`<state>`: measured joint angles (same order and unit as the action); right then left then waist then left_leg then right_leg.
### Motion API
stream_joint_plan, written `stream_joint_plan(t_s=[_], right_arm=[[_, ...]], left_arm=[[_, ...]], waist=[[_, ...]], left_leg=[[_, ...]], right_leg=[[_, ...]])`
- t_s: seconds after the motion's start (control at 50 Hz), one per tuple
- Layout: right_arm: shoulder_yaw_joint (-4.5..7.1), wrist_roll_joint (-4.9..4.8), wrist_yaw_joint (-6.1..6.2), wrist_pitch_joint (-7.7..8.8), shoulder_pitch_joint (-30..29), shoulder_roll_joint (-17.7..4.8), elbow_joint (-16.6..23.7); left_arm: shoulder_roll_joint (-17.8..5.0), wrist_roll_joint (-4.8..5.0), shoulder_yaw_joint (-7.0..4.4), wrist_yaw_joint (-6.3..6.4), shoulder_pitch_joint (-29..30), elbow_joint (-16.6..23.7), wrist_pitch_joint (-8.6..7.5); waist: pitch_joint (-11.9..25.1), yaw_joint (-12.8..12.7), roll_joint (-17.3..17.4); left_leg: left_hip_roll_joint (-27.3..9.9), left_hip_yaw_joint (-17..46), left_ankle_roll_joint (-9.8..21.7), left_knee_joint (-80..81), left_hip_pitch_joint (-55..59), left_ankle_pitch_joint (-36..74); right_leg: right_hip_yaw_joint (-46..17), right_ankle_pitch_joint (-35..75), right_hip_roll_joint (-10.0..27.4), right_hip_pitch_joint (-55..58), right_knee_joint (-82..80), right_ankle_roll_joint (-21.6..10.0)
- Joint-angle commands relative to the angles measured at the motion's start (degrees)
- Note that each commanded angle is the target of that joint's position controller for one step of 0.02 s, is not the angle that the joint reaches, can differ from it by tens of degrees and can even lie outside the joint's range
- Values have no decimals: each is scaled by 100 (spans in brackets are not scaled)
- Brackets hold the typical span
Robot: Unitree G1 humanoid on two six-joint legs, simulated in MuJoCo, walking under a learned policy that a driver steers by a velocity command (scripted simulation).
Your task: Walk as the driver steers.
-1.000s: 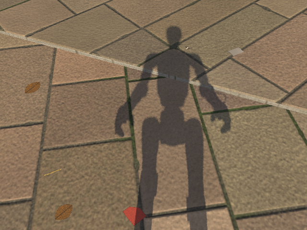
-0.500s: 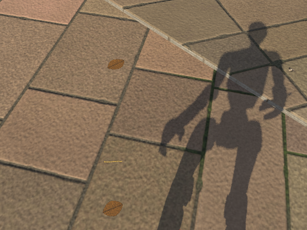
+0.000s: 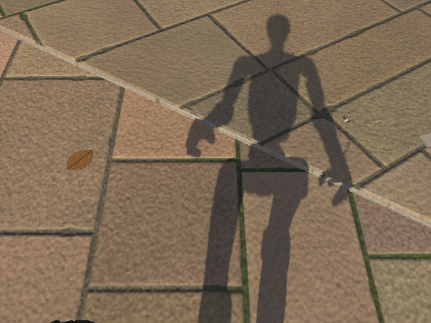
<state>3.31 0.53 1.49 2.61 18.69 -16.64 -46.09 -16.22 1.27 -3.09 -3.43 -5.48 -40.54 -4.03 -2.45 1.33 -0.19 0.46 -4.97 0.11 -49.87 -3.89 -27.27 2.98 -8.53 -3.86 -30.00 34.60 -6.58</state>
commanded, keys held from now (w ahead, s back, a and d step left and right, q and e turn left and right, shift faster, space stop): w+e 1.00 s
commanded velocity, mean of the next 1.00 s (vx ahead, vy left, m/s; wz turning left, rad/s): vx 0.50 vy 0.00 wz -0.57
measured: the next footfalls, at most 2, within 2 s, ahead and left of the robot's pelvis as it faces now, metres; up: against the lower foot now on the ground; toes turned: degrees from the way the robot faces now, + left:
left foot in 0.40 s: +0.44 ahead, +0.12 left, +0.00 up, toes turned -19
right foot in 0.92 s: +0.58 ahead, -0.24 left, +0.00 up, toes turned -35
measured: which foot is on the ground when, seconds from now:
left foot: up 0.00-0.38, down 0.40-0.92, up 0.94-1.00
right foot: down 0.00-0.42, up 0.44-0.90, down 0.92-1.00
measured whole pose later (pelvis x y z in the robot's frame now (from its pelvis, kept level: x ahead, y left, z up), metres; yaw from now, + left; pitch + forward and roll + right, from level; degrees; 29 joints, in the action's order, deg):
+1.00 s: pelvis +0.52 -0.11 +0.00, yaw -36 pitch +2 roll +1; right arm 3.4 -1.2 0.1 4.7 16.4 -18.2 -45.4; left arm -17.4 1.3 -4.0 -2.3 -7.0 -34.4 -2.0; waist -4.2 2.2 0.3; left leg -3.1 -1.2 -1.2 -64.8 -13.7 -27.5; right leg 1.5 -11.2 -3.4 -27.1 36.3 -5.9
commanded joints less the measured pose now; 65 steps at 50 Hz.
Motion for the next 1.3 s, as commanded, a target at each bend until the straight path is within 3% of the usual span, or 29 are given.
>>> stream_joint_plan(t_s=[0.02,0.04,0.06,0.1,0.16,0.22,0.3,0.38,0.4,0.42,0.44,0.46,0.5,0.56,0.64,0.74,0.82,0.86,0.9,0.92,0.94,0.96,0.98,1.0,1.02,1.04,1.1,1.22,1.3], right_arm=[[57,-274,-201,536,-442,-789,897],[14,-257,-198,612,-703,-750,1009],[37,-110,-169,622,-802,-732,1018],[91,19,-152,500,-580,-748,1022],[6,60,-120,345,-591,-509,1075],[-99,58,-125,339,-1262,-291,1227],[-28,-93,-185,405,-1773,-478,1364],[179,-113,-202,500,-1094,-778,1213],[265,-30,-164,533,-501,-975,1157],[366,97,-126,513,161,-1405,1110],[422,26,-194,427,525,-1492,899],[298,-36,-192,408,229,-990,1020],[185,13,-165,342,-244,-672,1028],[129,21,-144,373,-468,-456,890],[228,0,-135,406,-360,-698,648],[278,-52,-95,313,-287,-912,424],[337,-163,-98,206,-67,-1101,225],[389,-214,-76,140,-110,-1265,203],[414,-267,-31,60,-197,-1363,219],[340,-215,-2,72,-154,-1191,274],[69,113,-68,157,343,-364,566],[4,-20,-141,381,75,-508,747],[129,-272,-195,509,-646,-967,888],[88,-281,-191,576,-830,-912,963],[90,-131,-147,584,-811,-880,873],[132,-23,-131,539,-722,-939,839],[90,18,-175,348,-406,-723,668],[-98,-35,-250,318,-1286,-290,753],[-49,-101,-379,310,-1451,-416,810]], left_arm=[[-1100,-9,-374,160,-1816,21,-9],[-947,-15,-323,178,-1422,117,-16],[-805,-13,-276,182,-1057,198,-18],[-679,-95,-223,225,-720,359,-11],[-883,-64,-283,320,-702,359,-3],[-1028,4,-337,403,-897,284,63],[-1003,53,-337,430,-1346,145,164],[-817,2,-299,423,-1232,207,198],[-526,-39,-198,398,-1242,266,172],[-103,-37,-69,386,-1692,389,129],[-289,82,-44,383,-1995,526,89],[-811,120,-172,397,-1751,407,116],[-877,-4,-221,394,-1015,544,169],[-606,39,-225,327,-990,594,248],[-377,-14,-154,303,-610,751,303],[-232,-1,-71,133,111,880,213],[-274,25,-73,4,588,1095,198],[-445,-8,-158,-17,459,1137,219],[-816,-19,-381,24,-639,898,266],[-1168,0,-575,116,-1676,625,314],[-1853,62,-682,220,-1842,571,318],[-1724,38,-594,186,-1967,796,206],[-1298,-20,-473,161,-1837,715,121],[-1136,-11,-419,169,-1537,691,70],[-963,-15,-352,182,-1113,743,55],[-828,-65,-299,201,-825,814,50],[-708,-115,-230,273,-653,731,7],[-794,-170,-177,390,-979,280,0],[-817,-196,-150,392,-1067,19,37]], waist=[[1820,-959,-534],[1222,-723,18],[706,-455,282],[453,-100,-1],[264,-10,-119],[235,-301,-298],[361,-546,-472],[520,-58,-679],[981,241,-464],[1796,257,719],[2019,153,2112],[1316,273,1230],[442,228,493],[180,7,778],[88,33,502],[-54,272,388],[-230,350,388],[-37,144,522],[623,-549,546],[1132,-1036,303],[1586,-532,-1359],[2688,-708,-1249],[1945,-925,-653],[1277,-723,-428],[881,-431,-53],[695,-208,-114],[590,35,-204],[244,-378,-325],[254,-464,-332]], left_leg=[[29,1329,25,-3299,-4312,-49],[-235,1255,99,-2733,-4179,373],[-383,1155,51,-2166,-3910,529],[-545,1112,-89,-1654,-3235,699],[-561,807,-391,-619,-2942,1040],[-311,675,-516,836,-2418,2491],[-42,857,-494,1849,-2091,3029],[-77,896,-61,2334,-1187,2389],[-550,1264,224,2333,-170,2161],[-1813,3025,858,2535,1674,1396],[-2570,5291,1398,3189,2187,-275],[-2371,4899,1229,3380,1671,-1037],[-1870,3195,943,3441,445,375],[-1456,1935,895,3796,-283,1604],[-1581,1189,1084,4041,-131,2546],[-1453,215,893,4071,105,3021],[-1627,-148,751,3894,599,3518],[-1651,-384,637,3303,836,5226],[-1492,-670,453,1678,638,6663],[-1282,-733,239,220,-401,5865],[-451,-611,-116,-1916,-2962,484],[175,796,-174,-3047,-4002,-868],[-171,1081,-64,-3066,-4546,-247],[-394,1016,21,-2578,-4473,292],[-596,1013,-16,-2089,-4084,607],[-710,1039,-69,-1728,-3639,804],[-784,819,-287,-1185,-3109,1133],[-522,445,-313,979,-2534,3422],[-358,579,-31,1558,-2502,3515]], right_leg=[[-4302,-902,2074,5204,-1669,-1598],[-3654,-544,1851,4266,-1731,-1369],[-3202,115,1641,3344,-1845,-1262],[-2692,872,1330,2332,-2098,-1235],[-2069,1500,1104,1410,-2233,-1182],[-1618,996,680,966,-2105,-810],[-2134,170,820,1426,-1680,-560],[-2645,-39,904,1779,-735,-224],[-2360,-127,619,1480,255,-21],[-1588,-1515,-73,122,2115,354],[-1229,-2655,-62,-1255,3475,506],[-1380,-2146,282,-1635,4044,570],[-1087,-1303,621,-1487,3943,621],[-944,-872,919,-1010,3436,656],[-881,-350,1013,-1316,2631,787],[-486,873,939,-995,1041,714],[-172,612,811,-797,325,462],[108,50,523,-296,166,227],[371,-41,50,1268,-178,-115],[-2,205,69,2956,-351,-358],[-2714,190,1645,5074,-374,-1194],[-5251,-1249,2387,5715,-1483,-1965],[-4517,-1198,2187,5271,-1758,-1557],[-3791,-797,1960,4419,-1790,-1342],[-3232,-158,1727,3546,-1807,-1161],[-2846,462,1549,2905,-1906,-1103],[-2130,1563,1414,2085,-2150,-1102],[-694,2656,968,1664,-2150,-545],[-676,2642,1329,2348,-1843,-398]])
